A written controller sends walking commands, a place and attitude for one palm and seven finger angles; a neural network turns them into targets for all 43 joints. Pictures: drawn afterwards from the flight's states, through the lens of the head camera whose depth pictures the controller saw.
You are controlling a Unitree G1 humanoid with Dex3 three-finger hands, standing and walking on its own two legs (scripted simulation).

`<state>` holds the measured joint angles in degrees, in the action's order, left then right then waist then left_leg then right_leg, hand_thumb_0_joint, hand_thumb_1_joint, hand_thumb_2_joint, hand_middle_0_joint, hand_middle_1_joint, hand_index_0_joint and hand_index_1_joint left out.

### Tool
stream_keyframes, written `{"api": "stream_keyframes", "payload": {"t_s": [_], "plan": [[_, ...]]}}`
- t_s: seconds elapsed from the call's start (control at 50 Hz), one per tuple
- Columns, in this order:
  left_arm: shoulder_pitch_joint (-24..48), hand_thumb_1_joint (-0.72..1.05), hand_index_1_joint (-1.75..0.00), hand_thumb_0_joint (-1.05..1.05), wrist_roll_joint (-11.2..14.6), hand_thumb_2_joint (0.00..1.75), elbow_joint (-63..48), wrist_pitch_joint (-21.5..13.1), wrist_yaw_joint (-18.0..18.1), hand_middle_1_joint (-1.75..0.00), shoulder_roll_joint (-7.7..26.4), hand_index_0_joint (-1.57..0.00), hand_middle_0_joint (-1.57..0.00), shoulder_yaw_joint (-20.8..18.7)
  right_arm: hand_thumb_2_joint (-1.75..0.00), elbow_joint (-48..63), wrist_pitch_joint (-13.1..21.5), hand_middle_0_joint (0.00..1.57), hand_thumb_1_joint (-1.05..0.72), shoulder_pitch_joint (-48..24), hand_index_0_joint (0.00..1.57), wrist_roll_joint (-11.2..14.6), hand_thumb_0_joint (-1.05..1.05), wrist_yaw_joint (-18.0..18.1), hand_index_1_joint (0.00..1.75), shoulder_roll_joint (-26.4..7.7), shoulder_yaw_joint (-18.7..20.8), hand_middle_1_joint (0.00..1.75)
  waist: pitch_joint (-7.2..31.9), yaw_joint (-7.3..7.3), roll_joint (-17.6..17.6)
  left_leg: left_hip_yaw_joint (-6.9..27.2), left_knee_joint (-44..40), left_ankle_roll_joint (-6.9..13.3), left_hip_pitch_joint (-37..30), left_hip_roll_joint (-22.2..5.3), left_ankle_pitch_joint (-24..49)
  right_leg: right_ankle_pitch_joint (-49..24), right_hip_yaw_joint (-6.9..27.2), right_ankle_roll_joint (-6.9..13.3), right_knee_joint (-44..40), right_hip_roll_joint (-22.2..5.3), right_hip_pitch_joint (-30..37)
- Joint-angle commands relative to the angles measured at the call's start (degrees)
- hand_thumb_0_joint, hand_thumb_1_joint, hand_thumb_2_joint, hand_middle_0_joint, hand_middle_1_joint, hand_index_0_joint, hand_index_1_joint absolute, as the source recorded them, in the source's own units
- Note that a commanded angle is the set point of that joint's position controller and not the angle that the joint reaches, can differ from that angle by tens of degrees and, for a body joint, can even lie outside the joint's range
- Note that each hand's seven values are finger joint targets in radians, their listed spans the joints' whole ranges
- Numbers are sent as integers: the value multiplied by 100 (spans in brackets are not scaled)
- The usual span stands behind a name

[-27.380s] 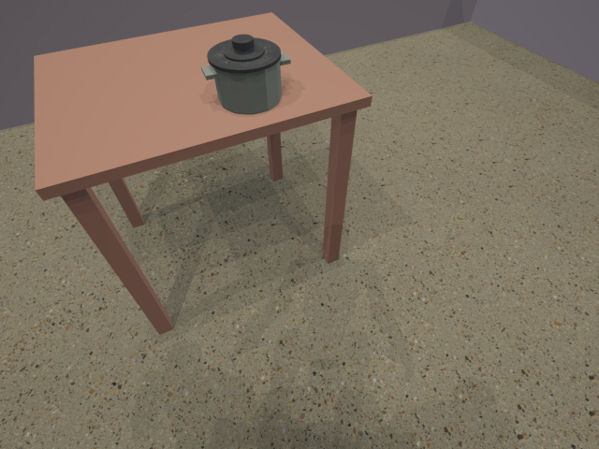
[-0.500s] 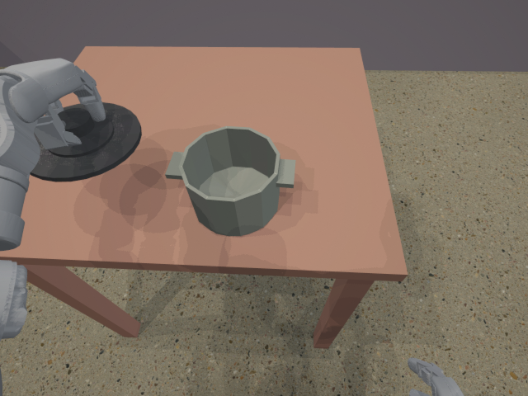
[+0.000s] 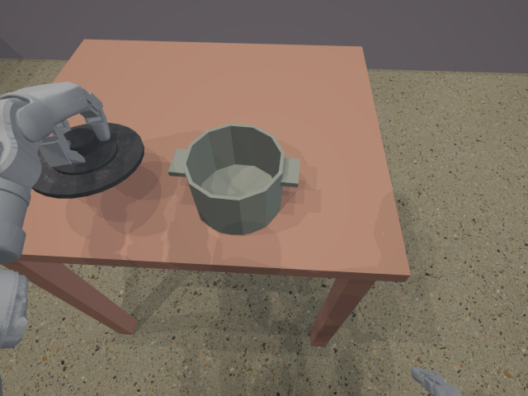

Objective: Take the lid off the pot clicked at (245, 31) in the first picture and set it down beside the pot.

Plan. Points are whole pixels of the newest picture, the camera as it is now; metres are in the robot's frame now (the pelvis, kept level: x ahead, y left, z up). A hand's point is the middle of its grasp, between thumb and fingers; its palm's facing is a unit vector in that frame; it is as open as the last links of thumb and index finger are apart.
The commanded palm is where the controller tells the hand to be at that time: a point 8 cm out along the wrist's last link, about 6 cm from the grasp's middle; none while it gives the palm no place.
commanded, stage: lower the lid onto the table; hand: left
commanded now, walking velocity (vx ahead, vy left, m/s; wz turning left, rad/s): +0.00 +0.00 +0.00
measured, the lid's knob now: (79, 142) +0.45 +0.29 +0.12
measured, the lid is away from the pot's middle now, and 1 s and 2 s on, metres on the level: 0.23 0.23 0.24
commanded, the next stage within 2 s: none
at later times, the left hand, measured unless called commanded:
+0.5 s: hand (84, 155) +0.43 +0.28 +0.11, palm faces -0.46 -0.09 -0.88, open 7.9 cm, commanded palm +0.44 +0.29 +0.20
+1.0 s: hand (85, 171) +0.42 +0.29 +0.09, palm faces -0.49 -0.11 -0.87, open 7.9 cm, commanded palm +0.44 +0.30 +0.16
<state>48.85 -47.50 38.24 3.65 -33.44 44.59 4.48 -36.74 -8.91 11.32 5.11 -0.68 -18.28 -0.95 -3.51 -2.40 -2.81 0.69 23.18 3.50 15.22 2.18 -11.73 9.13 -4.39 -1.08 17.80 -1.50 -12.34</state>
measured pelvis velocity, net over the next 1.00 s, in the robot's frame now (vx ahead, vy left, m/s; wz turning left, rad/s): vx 0.01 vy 0.00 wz -0.01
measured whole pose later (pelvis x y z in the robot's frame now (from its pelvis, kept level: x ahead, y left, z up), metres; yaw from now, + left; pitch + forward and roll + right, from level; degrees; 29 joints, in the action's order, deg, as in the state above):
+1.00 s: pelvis +0.01 +0.00 +0.00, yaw -1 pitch +6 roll -2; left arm 43.8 -48.6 45.8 -4.8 -28.0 43.2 2.5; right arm -37.5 -9.5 12.9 4.7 -0.5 -17.9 -0.4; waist -2.4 -3.6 -2.5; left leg 0.4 24.9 3.6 17.4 1.9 -13.0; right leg 10.0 -3.9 -1.1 19.1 -1.2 -14.5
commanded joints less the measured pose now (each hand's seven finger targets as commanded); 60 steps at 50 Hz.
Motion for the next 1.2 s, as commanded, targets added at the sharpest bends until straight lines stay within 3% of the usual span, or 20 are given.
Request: {"api": "stream_keyframes", "payload": {"t_s": [0.0,0.04,0.1,0.12,0.22,0.3,0.34,0.36,0.44,0.5,0.54,0.6,0.64,0.7,0.78,0.84,0.98,1.06,1.12,1.18], "plan": [[3122,56,-95,0,-52,111,-1351,-94,364,-96,1737,-86,-85,-616,-90,634,188,20,-90,-77,20,-30,0,30,30,-891,346,30,2635,-111,-665,435,20,122,-1658,7,2510,-1276,70,311,43,496,328],[3023,56,-95,0,-73,111,-1086,-137,388,-96,2103,-86,-85,-985,-90,574,187,20,-90,27,20,-49,0,40,30,-932,352,30,2709,-62,-238,381,15,157,-1469,37,2278,-1392,88,286,78,504,544],[3036,56,-95,0,-33,111,-1015,-182,380,-96,1760,-86,-85,-649,-90,581,172,20,-90,-18,20,-25,0,44,30,-915,355,30,2590,-115,-446,373,0,129,-1450,25,2242,-1328,64,302,77,470,409],[3257,56,-95,0,-70,111,-1403,-231,438,-96,2064,-86,-85,-878,-90,569,185,20,-90,44,20,-33,0,21,30,-928,373,30,2809,-66,-516,437,-17,109,-1631,-6,2439,-1339,97,298,122,482,493],[2865,56,-95,0,-72,111,-1055,-328,482,-96,2177,-86,-85,-1070,-90,574,171,20,-90,97,20,-40,0,5,30,-922,368,30,2749,-60,-260,402,38,121,-1439,12,2568,-1553,104,285,177,473,600],[2753,56,-95,0,-65,111,-1038,-330,488,-96,1734,-86,-85,-712,-90,611,166,20,-90,72,20,-47,0,-11,30,-910,388,30,2657,-104,-549,426,82,114,-1602,-4,2657,-1370,81,308,108,491,299],[2746,56,-95,0,-86,111,-885,-390,536,-96,2069,-86,-85,-1025,-90,585,149,20,-90,125,20,-61,0,4,30,-924,372,30,2726,-87,-305,393,76,140,-1451,26,2473,-1434,96,296,134,495,476],[2800,56,-95,0,-64,111,-715,-394,520,-96,1809,-86,-85,-771,-90,566,151,20,-90,142,20,-35,0,21,30,-886,355,30,2562,-137,-217,377,39,139,-1345,27,2358,-1442,74,285,142,483,453],[3026,56,-95,0,-127,111,-1170,-497,624,-96,2209,-86,-85,-1088,-90,574,155,20,-90,153,20,-74,0,26,30,-929,386,30,3002,-74,-461,400,99,158,-1637,17,2718,-1575,134,296,168,490,552],[2623,56,-95,0,-65,111,-583,-514,629,-96,1874,-86,-85,-871,-90,525,157,20,-90,222,20,-48,0,42,30,-915,380,30,2617,-135,-425,374,115,137,-1448,-6,2688,-1529,81,299,141,478,348],[2685,56,-95,0,-93,111,-704,-565,657,-96,2147,-86,-85,-1105,-90,517,149,20,-90,244,20,-60,0,27,30,-930,393,30,2759,-89,-264,348,104,174,-1417,20,2538,-1588,116,282,155,470,523],[2559,56,-95,0,-82,111,-952,-629,681,-96,1938,-86,-85,-927,-90,579,151,20,-90,178,20,-58,0,8,30,-910,405,30,2875,-96,-576,380,174,156,-1604,-9,3009,-1672,123,288,190,458,414],[2392,56,-95,0,-92,111,-883,-663,721,-96,2162,-86,-85,-1186,-90,565,143,20,-90,223,20,-78,0,-4,30,-904,398,30,2863,-86,-487,390,200,173,-1599,7,3023,-1690,130,278,196,488,455],[2447,56,-95,0,-37,111,-470,-641,669,-96,1771,-86,-85,-788,-90,517,84,20,-90,230,20,-33,0,30,30,-923,386,30,2528,-158,-361,306,125,170,-1290,7,2462,-1511,90,278,142,446,332],[2666,56,-95,0,-64,111,-1011,-785,748,-96,1988,-86,-85,-970,-90,533,113,20,-90,238,20,-71,0,52,30,-898,406,30,2992,-133,-497,360,205,201,-1671,-2,2813,-1608,128,268,196,476,378],[2326,56,-95,0,-30,111,-508,-842,801,-96,2240,-86,-85,-1270,-90,458,99,20,-90,321,20,-71,0,57,30,-925,388,30,2786,-113,-283,313,228,218,-1400,13,2719,-1664,131,255,217,466,426],[2286,56,-95,0,-94,111,-272,-921,858,-96,1881,-86,-85,-919,-90,450,54,20,-90,298,20,-50,0,67,30,-885,370,30,2580,-171,-457,309,217,183,-1300,9,2340,-1363,88,285,203,463,184],[2606,56,-95,0,-88,111,-226,-982,874,-96,1929,-86,-85,-904,-90,405,30,20,-90,380,20,-46,0,125,30,-905,377,30,2654,-208,-292,294,198,208,-1259,-7,2134,-1325,85,275,223,454,200],[2614,56,-95,0,-91,111,-387,-1078,935,-96,1904,-86,-85,-891,-90,396,59,20,-90,401,20,-75,0,146,30,-900,390,30,2832,-209,-518,302,282,213,-1481,-18,2372,-1341,111,285,249,453,104],[2684,56,-95,0,-120,111,388,-1096,925,-96,1748,-86,-85,-728,-90,287,30,20,-90,505,20,-42,0,184,30,-911,356,30,2382,-263,-223,221,213,209,-1007,7,1731,-1141,60,285,258,450,-2]]}}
